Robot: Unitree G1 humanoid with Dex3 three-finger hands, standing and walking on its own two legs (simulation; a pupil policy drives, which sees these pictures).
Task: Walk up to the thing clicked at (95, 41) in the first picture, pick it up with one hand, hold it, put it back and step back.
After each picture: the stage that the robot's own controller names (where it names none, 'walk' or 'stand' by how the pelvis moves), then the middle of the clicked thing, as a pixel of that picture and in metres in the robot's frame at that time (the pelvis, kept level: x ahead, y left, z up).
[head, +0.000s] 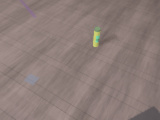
stand; (96, 37) +1.48 -0.17 -0.66
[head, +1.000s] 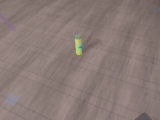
walk; (78, 44) +1.36 +0.14 -0.63
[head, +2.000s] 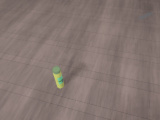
walk; (58, 77) +0.85 +0.29 -0.65
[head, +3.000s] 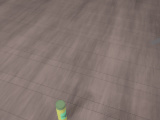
walk; (61, 112) +0.57 +0.18 -0.65
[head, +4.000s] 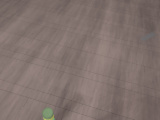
stand; (49, 119) +0.45 +0.21 -0.64
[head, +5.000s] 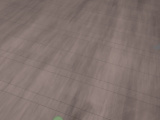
stand; out of the picture +0.43 +0.16 -0.65
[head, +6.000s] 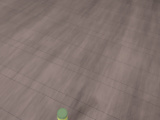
stand; (62, 119) +0.46 +0.12 -0.64
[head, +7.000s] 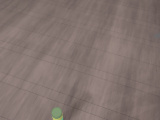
walk; (58, 118) +0.43 +0.16 -0.65
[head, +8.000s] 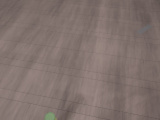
stand; out of the picture +0.43 +0.23 -0.65
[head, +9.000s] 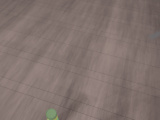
stand; (53, 119) +0.43 +0.21 -0.64
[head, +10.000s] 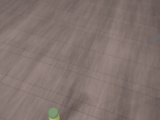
stand; (54, 118) +0.45 +0.19 -0.65
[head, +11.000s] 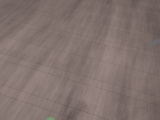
stand; out of the picture +0.42 +0.22 -0.66
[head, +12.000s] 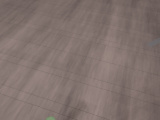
stand; out of the picture +0.42 +0.21 -0.66
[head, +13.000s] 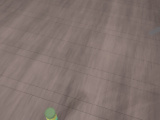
go down; (52, 118) +0.42 +0.21 -0.65
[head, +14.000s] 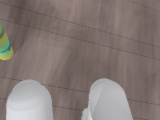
go down; out of the picture +0.48 +0.28 -0.23
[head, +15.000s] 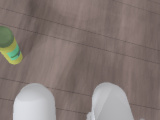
approach; (9, 48) +0.48 +0.27 -0.25
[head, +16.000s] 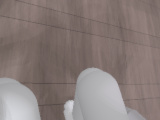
close in; out of the picture +0.45 +0.32 -0.16
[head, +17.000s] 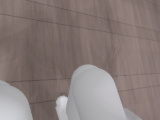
close; out of the picture +0.45 +0.33 -0.16
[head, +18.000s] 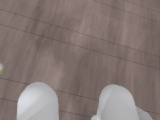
lift; out of the picture +0.36 +0.31 -0.04
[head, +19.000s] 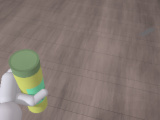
hold; (32, 86) +0.32 +0.16 +0.07
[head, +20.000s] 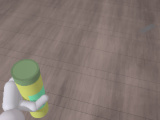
hold; (33, 92) +0.31 +0.17 +0.02
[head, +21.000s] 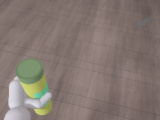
crouch; (37, 90) +0.33 +0.15 +0.00
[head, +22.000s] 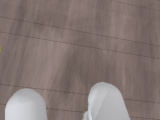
lower; out of the picture +0.48 +0.27 -0.05
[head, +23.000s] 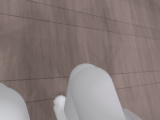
lower; out of the picture +0.44 +0.33 -0.16
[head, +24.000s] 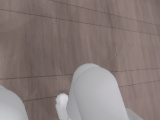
lower; out of the picture +0.45 +0.33 -0.16
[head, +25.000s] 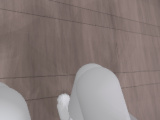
lower; out of the picture +0.44 +0.33 -0.16
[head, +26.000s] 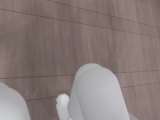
lower; out of the picture +0.44 +0.33 -0.16
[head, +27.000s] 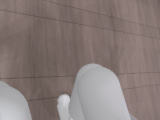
open; out of the picture +0.44 +0.31 -0.17
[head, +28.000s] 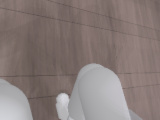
rise; out of the picture +0.43 +0.31 -0.17
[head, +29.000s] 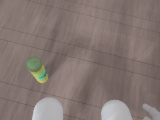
walk; (38, 71) +0.47 +0.23 -0.38
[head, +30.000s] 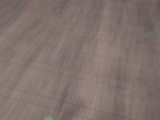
stand; out of the picture +0.41 +0.20 -0.59
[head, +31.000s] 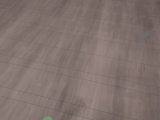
stand; out of the picture +0.41 +0.21 -0.60
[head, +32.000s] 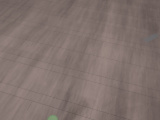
stand; out of the picture +0.42 +0.20 -0.64
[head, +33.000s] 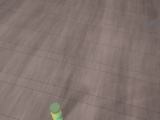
walk; (56, 113) +0.45 +0.17 -0.63
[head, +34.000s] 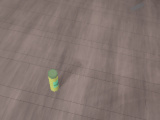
walk; (53, 80) +0.67 +0.19 -0.64
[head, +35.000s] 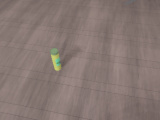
walk; (56, 59) +0.98 +0.34 -0.63
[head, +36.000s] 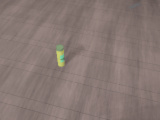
stand; (60, 56) +1.06 +0.22 -0.64
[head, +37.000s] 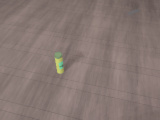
stand; (59, 63) +1.05 +0.24 -0.66
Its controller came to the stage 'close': yes
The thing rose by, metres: 0.67
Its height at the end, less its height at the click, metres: +0.00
